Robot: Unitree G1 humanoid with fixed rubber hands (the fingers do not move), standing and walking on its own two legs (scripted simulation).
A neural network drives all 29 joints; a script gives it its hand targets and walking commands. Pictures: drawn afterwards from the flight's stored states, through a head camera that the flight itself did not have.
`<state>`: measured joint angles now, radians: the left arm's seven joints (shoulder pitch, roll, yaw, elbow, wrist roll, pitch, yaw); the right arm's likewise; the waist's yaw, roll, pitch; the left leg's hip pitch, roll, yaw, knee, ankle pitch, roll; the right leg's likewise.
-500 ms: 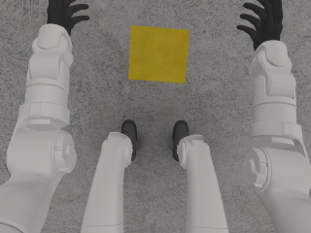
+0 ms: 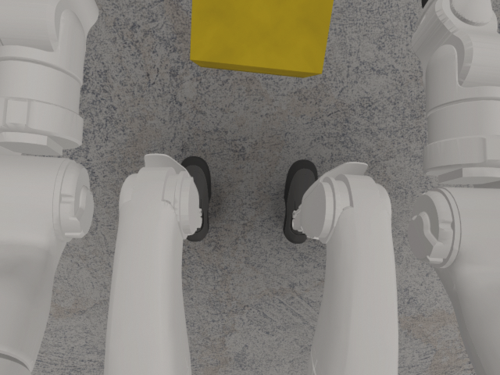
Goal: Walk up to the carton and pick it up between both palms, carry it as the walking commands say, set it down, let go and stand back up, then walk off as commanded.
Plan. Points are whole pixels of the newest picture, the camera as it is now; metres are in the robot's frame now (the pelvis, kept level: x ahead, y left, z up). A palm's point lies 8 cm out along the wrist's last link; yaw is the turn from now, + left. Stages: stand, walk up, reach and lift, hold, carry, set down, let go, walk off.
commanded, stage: reach and lift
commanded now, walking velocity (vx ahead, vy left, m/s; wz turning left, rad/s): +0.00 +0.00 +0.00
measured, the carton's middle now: (260, 11) +0.56 +0.00 -0.40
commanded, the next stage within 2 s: none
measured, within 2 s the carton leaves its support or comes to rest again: neither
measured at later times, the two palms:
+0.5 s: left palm out of the picture +0.55 +0.20 -0.29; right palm (397, 8) +0.55 -0.19 -0.27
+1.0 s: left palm out of the picture +0.57 +0.20 -0.33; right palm (386, 9) +0.56 -0.20 -0.32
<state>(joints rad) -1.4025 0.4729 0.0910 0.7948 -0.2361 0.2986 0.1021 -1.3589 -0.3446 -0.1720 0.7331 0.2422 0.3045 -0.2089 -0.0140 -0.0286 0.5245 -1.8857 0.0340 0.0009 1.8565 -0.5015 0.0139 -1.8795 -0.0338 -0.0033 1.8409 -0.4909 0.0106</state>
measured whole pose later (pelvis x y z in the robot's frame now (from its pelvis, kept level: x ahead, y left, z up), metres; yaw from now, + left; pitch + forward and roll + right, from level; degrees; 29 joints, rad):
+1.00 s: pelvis +0.02 +0.00 -0.13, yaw -1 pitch +34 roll -1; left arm -1.56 0.50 -0.05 1.26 -0.31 0.03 0.05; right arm -1.55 -0.40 -0.01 1.25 0.36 0.02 -0.12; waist -0.02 -0.04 0.50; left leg -2.30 0.04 -0.01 2.28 -0.58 0.02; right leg -2.29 -0.02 0.01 2.26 -0.56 0.03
